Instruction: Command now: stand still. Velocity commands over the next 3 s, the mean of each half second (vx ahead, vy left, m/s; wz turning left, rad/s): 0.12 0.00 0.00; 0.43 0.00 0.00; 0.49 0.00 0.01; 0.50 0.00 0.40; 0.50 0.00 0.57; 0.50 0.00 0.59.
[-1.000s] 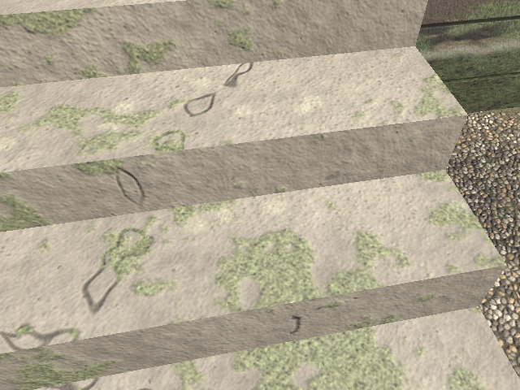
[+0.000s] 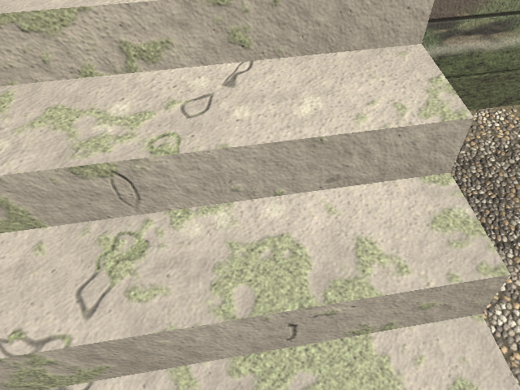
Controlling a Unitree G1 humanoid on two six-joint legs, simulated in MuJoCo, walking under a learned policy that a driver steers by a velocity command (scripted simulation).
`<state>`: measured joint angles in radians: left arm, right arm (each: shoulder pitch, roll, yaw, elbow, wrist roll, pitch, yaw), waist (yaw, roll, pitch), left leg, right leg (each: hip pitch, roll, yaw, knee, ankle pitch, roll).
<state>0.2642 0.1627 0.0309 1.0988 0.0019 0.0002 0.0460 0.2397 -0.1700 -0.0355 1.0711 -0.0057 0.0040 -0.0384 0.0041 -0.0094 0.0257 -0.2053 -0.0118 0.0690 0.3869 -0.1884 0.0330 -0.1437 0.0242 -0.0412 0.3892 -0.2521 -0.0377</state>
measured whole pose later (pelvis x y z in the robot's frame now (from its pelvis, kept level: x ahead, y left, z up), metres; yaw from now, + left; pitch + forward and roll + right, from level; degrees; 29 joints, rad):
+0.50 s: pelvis +0.03 +0.00 -0.01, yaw -1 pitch +2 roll +1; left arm 0.32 0.17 0.03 1.05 -0.02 -0.04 0.05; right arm 0.31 -0.18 -0.05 1.04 0.01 -0.03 -0.05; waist 0.00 -0.02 -0.02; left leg -0.23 -0.04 0.06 0.49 -0.30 0.07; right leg -0.19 0.02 -0.02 0.53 -0.37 -0.08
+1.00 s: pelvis +0.17 -0.05 +0.01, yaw +1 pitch +6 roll +4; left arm 0.48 0.07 -0.05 1.10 -0.02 -0.05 0.05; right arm -0.05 -0.03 0.15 0.64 0.00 -0.08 0.02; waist -0.01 -0.02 -0.02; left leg -1.08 -0.03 0.18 1.48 -0.42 0.10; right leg 0.04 0.01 -0.06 0.21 -0.21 -0.11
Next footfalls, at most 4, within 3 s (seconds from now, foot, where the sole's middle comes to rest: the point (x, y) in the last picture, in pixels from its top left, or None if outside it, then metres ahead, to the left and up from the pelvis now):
1.02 left None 0.33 0.03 -0.60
1.58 right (414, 250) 0.68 -0.31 -0.42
2.16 left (276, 106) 0.95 0.00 -0.25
2.64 right None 1.26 -0.04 -0.07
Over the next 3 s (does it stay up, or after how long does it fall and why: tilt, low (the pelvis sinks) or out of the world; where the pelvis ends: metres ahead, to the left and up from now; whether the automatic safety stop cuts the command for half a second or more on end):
stays up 1.20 0.05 0.69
